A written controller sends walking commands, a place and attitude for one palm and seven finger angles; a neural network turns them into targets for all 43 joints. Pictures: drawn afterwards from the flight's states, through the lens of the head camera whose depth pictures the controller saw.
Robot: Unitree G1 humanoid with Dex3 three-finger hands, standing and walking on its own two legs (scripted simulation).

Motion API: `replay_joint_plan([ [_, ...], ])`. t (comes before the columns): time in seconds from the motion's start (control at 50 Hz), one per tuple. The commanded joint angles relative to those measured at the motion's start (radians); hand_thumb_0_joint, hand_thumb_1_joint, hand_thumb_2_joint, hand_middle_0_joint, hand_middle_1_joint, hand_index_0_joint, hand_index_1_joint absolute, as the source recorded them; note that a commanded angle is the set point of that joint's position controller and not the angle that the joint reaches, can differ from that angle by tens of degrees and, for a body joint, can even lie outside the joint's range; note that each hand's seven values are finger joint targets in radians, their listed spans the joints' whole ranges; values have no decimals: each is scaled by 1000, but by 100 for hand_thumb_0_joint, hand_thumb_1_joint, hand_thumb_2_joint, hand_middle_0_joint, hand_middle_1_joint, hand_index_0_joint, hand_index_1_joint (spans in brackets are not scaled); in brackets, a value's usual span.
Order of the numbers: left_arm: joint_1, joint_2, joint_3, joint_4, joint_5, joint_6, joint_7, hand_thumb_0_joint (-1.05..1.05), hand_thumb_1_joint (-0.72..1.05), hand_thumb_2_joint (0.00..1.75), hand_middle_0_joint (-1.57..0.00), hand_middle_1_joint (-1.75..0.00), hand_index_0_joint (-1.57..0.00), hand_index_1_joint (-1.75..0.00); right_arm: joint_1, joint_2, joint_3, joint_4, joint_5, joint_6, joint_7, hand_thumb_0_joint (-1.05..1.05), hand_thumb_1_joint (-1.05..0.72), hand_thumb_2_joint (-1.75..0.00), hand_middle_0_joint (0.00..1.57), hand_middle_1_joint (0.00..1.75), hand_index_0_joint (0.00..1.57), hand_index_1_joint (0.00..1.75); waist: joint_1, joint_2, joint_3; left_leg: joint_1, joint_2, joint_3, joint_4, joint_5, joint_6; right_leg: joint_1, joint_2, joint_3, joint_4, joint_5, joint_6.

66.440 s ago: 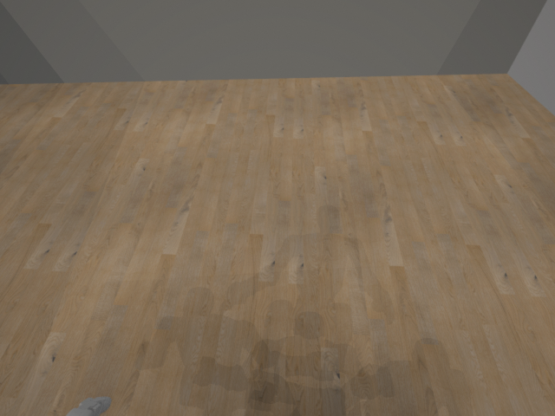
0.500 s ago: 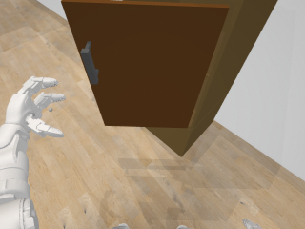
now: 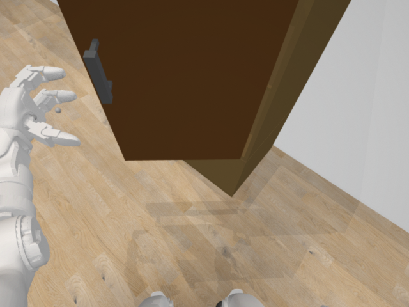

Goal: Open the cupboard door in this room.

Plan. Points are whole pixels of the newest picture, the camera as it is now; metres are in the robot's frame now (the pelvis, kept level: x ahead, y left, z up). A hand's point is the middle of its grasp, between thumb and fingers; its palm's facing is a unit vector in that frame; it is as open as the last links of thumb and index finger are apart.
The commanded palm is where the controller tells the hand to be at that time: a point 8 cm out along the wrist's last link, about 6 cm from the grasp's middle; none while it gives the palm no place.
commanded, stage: move the hooked fingers beside the handle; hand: left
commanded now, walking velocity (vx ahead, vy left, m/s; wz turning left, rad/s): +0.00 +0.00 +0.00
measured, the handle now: (101, 72) +0.57 +0.21 +0.09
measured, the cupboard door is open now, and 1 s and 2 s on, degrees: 42 42 42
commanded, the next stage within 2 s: slide the fingers in behind the handle in 1.48 s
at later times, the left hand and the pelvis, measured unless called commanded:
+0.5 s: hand (65, 81) +0.53 +0.26 +0.10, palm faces -0.01 -1.00 +0.00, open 14.0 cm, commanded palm +0.52 +0.31 +0.09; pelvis +0.00 +0.01 -0.01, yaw -1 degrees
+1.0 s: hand (63, 85) +0.52 +0.27 +0.10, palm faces +0.01 -1.00 +0.00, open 14.0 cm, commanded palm +0.51 +0.31 +0.09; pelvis +0.02 +0.01 -0.01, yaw -1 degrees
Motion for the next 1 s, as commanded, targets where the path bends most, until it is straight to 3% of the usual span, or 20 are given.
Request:
replay_joint_plan([
  [0.0,-467,355,52,-152,-7,-71,-6,0,-50,30,-30,-120,-30,-120,143,-186,-65,-58,-3,-7,-10,0,-90,-90,20,30,20,30,-25,98,-386,233,-18,-87,-72,337,4,126,37,60,-57,290,-4],
  [0.06,-492,387,70,-162,-6,-76,-18,0,-50,30,-30,-120,-30,-120,165,-191,-66,-57,-7,6,-9,0,-90,-90,20,30,20,30,-21,153,-455,274,-16,-89,-58,396,0,123,41,59,-43,319,-8],
  [0.08,-474,405,85,-140,-3,-73,-20,0,-50,30,-30,-120,-30,-120,171,-193,-67,-57,-8,12,-8,0,-90,-90,20,30,20,30,-17,140,-456,266,-16,-91,-54,408,0,129,42,58,-42,328,-8],
  [0.14,-510,382,53,-101,-2,-59,-28,0,-50,30,-30,-120,-30,-120,183,-192,-63,-55,-8,27,-8,0,-90,-90,20,30,20,30,-41,134,-403,230,-16,-87,-49,384,5,99,46,57,-46,313,-7],
  [0.22,-576,429,59,-70,19,-43,-19,0,-50,30,-30,-120,-30,-120,208,-206,-62,-47,-11,41,-9,0,-90,-90,20,30,20,30,-63,132,-394,203,-11,-94,-46,328,7,59,45,59,-53,256,-2],
  [0.28,-623,467,76,-91,32,-56,-15,0,-50,30,-30,-120,-30,-120,230,-207,-60,-46,-18,51,-7,0,-90,-90,20,30,20,30,-65,181,-473,253,-8,-105,-30,385,2,49,50,56,-37,277,-6],
  [0.32,-643,468,73,-73,40,-53,-11,0,-50,30,-30,-120,-30,-120,243,-208,-60,-39,-21,56,-7,0,-90,-90,20,30,20,30,-79,162,-463,245,-4,-108,-21,394,3,35,52,52,-36,279,-3],
  [0.36,-648,476,73,-52,45,-47,-12,0,-50,30,-30,-120,-30,-120,252,-210,-56,-39,-23,63,-4,0,-90,-90,20,30,20,30,-77,195,-466,260,-1,-113,-16,419,-1,11,56,48,-31,281,-6],
  [0.48,-731,477,45,-8,76,-19,10,0,-50,30,-30,-120,-30,-120,285,-215,-50,-36,-32,81,-2,0,-90,-90,20,30,20,30,-113,216,-452,264,8,-129,-1,437,-5,-61,59,37,-25,258,-4],
  [0.54,-664,492,83,-32,76,-31,18,0,-50,30,-30,-120,-30,-120,307,-214,-56,-48,-41,88,7,0,-90,-90,20,30,20,30,-84,219,-530,314,12,-137,14,545,-14,-37,65,29,-5,310,-11],
  [0.58,-653,454,62,-46,75,-28,17,0,-50,30,-30,-120,-30,-120,307,-208,-58,-50,-42,97,17,0,-90,-90,20,30,20,30,-86,230,-533,328,16,-134,16,565,-17,-46,67,27,-8,318,-5],
  [0.6,-632,477,83,-40,75,-24,18,0,-50,30,-30,-120,-30,-120,308,-210,-60,-52,-41,102,18,0,-90,-90,20,30,20,30,-80,200,-520,298,15,-128,16,552,-12,-23,69,29,-9,329,-5],
  [0.66,-614,522,124,-112,73,-29,25,0,-50,30,-30,-120,-30,-120,309,-210,-65,-66,-42,111,22,0,-90,-90,20,30,20,30,-58,245,-572,329,15,-124,17,626,-15,13,69,34,-4,382,-7],
  [0.7,-551,508,130,-121,69,-27,28,0,-50,30,-30,-120,-30,-120,303,-204,-69,-76,-41,116,29,0,-90,-90,20,30,20,30,-47,200,-553,305,13,-115,12,617,-11,49,73,32,-9,402,-5],
  [0.74,-547,489,125,-140,53,-34,25,0,-50,30,-30,-120,-30,-120,295,-203,-69,-80,-36,119,27,0,-90,-90,20,30,20,30,-54,184,-531,290,10,-107,10,606,-3,65,75,36,-14,423,-7],
  [0.78,-554,470,115,-167,46,-41,19,0,-50,30,-30,-120,-30,-120,286,-198,-71,-77,-34,121,30,0,-90,-90,20,30,20,30,-53,228,-536,325,9,-104,7,611,-6,55,75,37,-21,418,-5],
  [0.82,-535,482,127,-172,43,-45,19,0,-50,30,-30,-120,-30,-120,282,-199,-74,-74,-32,121,29,0,-90,-90,20,30,20,30,-50,197,-519,313,8,-106,2,600,-3,68,75,36,-25,416,-5],
  [0.84,-548,438,95,-179,34,-49,15,0,-50,30,-30,-120,-30,-120,274,-194,-71,-73,-30,123,28,0,-90,-90,20,30,20,30,-58,234,-507,340,9,-105,5,621,-5,43,76,35,-27,415,-8],
  [0.9,-525,416,76,-117,30,-35,10,0,-50,30,-30,-120,-30,-120,263,-196,-70,-62,-26,123,25,0,-90,-90,20,30,20,30,-70,171,-451,294,5,-99,-1,543,1,40,73,36,-39,386,-2],
  [0.98,-580,400,47,-105,33,-39,6,0,-50,30,-30,-120,-30,-120,252,-194,-66,-54,-24,121,17,0,-90,-90,20,30,20,30,-84,182,-435,292,3,-104,2,514,-1,16,68,36,-35,366,-3],
])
